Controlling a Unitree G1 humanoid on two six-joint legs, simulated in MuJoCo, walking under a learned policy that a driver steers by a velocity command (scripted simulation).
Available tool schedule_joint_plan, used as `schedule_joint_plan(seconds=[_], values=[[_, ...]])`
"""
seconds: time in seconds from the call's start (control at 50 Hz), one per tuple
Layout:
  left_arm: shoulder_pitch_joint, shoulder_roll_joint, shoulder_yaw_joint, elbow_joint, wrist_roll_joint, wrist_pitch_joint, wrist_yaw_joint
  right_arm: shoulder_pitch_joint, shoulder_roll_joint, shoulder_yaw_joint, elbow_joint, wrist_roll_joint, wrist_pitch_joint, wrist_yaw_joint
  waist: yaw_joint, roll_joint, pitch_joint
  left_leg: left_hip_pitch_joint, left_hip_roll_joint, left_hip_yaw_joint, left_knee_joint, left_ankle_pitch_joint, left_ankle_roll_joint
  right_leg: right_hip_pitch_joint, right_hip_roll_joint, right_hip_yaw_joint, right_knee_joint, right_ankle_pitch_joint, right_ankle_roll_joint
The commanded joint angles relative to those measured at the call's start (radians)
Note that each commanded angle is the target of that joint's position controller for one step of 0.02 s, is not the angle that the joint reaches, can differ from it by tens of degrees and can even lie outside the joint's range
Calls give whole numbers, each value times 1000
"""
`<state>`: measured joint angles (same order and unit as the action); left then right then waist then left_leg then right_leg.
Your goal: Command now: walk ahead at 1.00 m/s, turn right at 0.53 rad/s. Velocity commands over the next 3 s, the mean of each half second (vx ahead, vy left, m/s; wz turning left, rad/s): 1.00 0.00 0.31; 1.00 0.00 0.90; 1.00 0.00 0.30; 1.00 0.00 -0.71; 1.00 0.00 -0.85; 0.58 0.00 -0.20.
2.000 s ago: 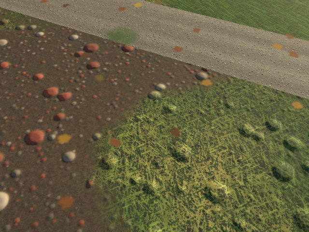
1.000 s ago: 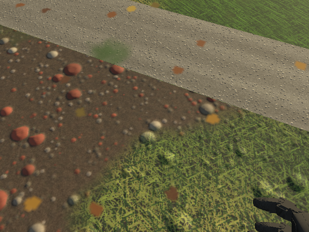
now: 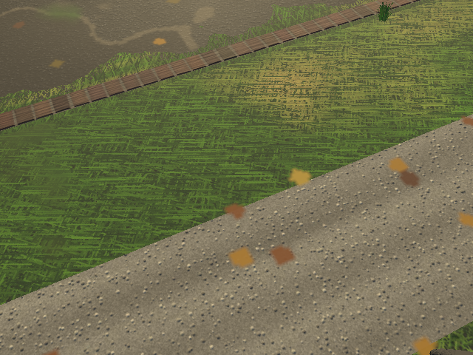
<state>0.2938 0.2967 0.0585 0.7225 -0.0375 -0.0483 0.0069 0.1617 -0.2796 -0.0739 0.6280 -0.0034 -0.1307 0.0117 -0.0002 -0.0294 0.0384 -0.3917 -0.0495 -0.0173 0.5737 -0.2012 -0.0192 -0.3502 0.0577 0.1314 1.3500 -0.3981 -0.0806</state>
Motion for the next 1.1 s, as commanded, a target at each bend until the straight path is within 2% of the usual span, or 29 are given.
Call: schedule_joint_plan(seconds=[0.02,0.06,0.1,0.16,0.26,0.3,0.32,0.34,0.36,0.38,0.4,0.42,0.46,0.5,0.58,0.64,0.68,0.7,0.74,0.76,0.78,0.8,0.82,0.84,0.86,0.9,0.94,1.04,1.1], values=[[-129,22,-9,-147,20,-31,-13,183,-82,-21,29,-20,1,7,-61,45,-35,365,277,-450,-323,-173,193,-400,-130,22,-11,65,-6],[-127,-14,-21,-155,6,-31,-20,200,-22,3,69,5,-2,23,-18,94,-10,306,245,-401,-355,-116,224,-387,-143,4,-103,31,-11],[-166,-21,-33,-180,25,-44,-26,204,-57,0,79,29,2,19,8,81,39,263,260,-411,-394,-78,267,-438,-172,-23,-232,70,9],[-282,-2,-43,-211,42,-73,-44,201,-129,-17,73,34,4,1,-13,57,70,155,232,-309,-426,20,254,-328,-160,-47,-508,307,51],[-370,59,-13,-229,14,-95,-50,311,-141,-8,118,53,23,-8,-37,112,52,154,244,-254,-405,129,199,6,-70,-89,-776,415,72],[-220,128,30,-206,12,-98,-34,332,-158,-4,137,36,37,-7,69,141,-69,191,194,-197,-127,490,147,232,-29,-128,-810,314,30],[-18,158,50,-172,20,-93,-19,284,-157,0,111,22,36,-7,185,152,-186,17,155,-178,143,472,108,514,-109,-75,-753,291,4],[190,244,70,-136,40,-77,-3,329,-38,33,78,-1,27,-13,209,-62,-393,-221,73,-119,531,31,71,838,-362,271,-788,8,-59],[210,256,65,-117,49,-75,-24,420,15,54,48,71,12,-17,143,-360,-532,-398,47,-154,789,-275,72,893,-511,772,-1031,-368,-165],[151,159,45,-105,36,-72,-23,327,-54,34,56,100,20,-28,147,-238,-321,-523,100,-136,893,-212,65,770,-474,703,-1085,-429,-140],[124,108,33,-84,27,-66,-18,225,-65,32,40,86,27,-28,147,-153,-177,-564,138,-97,903,-154,66,642,-455,513,-1069,-258,-119],[74,79,25,-69,44,-64,-20,179,-57,30,34,62,38,-25,105,-50,-108,-512,175,-85,866,-113,66,496,-420,380,-1074,-83,-107],[-25,15,15,-44,63,-67,-22,164,-22,23,20,52,74,-7,18,-83,-15,-415,229,-105,797,-92,66,282,-369,179,-1120,92,-91],[-88,0,17,-30,44,-72,-22,148,8,26,9,54,110,1,-22,-63,35,-413,250,-100,762,-94,61,205,-354,19,-1175,200,-66],[-133,80,38,-13,49,-84,-1,71,-21,29,-28,34,112,22,-56,-11,87,-399,250,-65,570,168,46,158,-313,-224,-1233,335,-44],[-77,149,52,5,40,-81,4,-53,-47,28,-49,28,101,52,-6,75,115,-292,191,58,316,325,90,222,-272,-359,-1256,411,-4],[-53,217,64,10,38,-70,0,-74,-79,15,-66,37,95,64,-19,30,88,-194,125,140,239,294,126,323,-291,-385,-1185,801,9],[-40,245,71,10,32,-55,-1,-49,-114,1,-66,47,98,63,-44,-12,50,-149,72,187,239,223,145,400,-297,-393,-1094,1096,15],[-62,294,83,-8,20,-27,-2,198,-208,-46,-23,61,115,54,-192,-97,-93,157,-11,220,260,52,196,385,-322,-386,-715,1456,12],[-95,272,74,-22,18,-30,-1,434,-284,-90,44,57,128,39,-308,-56,-190,513,-23,147,188,79,240,192,-289,-367,-387,1335,36],[-95,90,22,-47,30,-58,-3,424,-348,-101,74,59,141,24,-230,292,-103,637,78,-125,79,128,307,-116,-66,-341,109,176,88],[81,16,-17,-133,17,-109,-15,305,-367,-72,-4,24,104,36,-26,446,-352,869,288,-829,-178,-354,533,-459,47,-56,343,-197,90],[-76,149,-1,-144,6,-140,-20,307,-252,-58,-35,26,84,42,-125,203,-347,801,304,-914,-322,-555,441,-474,-29,53,247,-62,37],[-167,150,4,-176,-18,-145,-15,309,-241,-54,-16,15,60,44,-99,101,-166,636,292,-867,-371,-512,398,-501,-42,20,154,-15,26],[-174,124,-4,-156,8,-139,-1,256,-216,-45,-13,14,42,47,-45,-58,-110,490,264,-776,-350,-397,360,-429,-96,26,48,34,24],[-121,125,5,-132,37,-110,-2,146,-189,-34,-40,2,35,35,35,-21,-49,238,175,-607,-318,-195,360,-279,-130,46,-69,73,55],[-134,108,7,-134,48,-86,-1,137,-162,-23,-29,22,37,18,50,14,-5,143,138,-506,-350,-118,358,-248,-144,24,-205,78,89],[-378,11,-25,-209,60,-87,-19,191,-130,-12,16,33,54,-27,-69,58,63,-29,38,-268,-351,32,270,-97,-87,-105,-683,530,150],[-429,44,-9,-231,31,-97,-31,259,-125,-13,62,42,49,-25,-120,110,50,60,94,-311,-335,-27,249,-44,-80,-85,-801,631,139]])
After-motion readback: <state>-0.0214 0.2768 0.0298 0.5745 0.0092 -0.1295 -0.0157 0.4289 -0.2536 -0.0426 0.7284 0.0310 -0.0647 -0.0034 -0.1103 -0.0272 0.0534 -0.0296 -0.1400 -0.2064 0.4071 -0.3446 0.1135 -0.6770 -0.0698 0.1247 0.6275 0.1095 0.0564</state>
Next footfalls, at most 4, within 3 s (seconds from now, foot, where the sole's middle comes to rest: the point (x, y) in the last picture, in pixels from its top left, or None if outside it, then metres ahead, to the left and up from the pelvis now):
0.32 right None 0.46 -0.15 -0.76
0.76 left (186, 252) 0.79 0.21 -0.76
1.22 right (165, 149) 1.23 0.32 -0.76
1.70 left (47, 133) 1.33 0.80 -0.76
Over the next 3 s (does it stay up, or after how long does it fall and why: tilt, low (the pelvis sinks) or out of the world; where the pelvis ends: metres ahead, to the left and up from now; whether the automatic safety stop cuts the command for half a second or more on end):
stays up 2.29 0.89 0.01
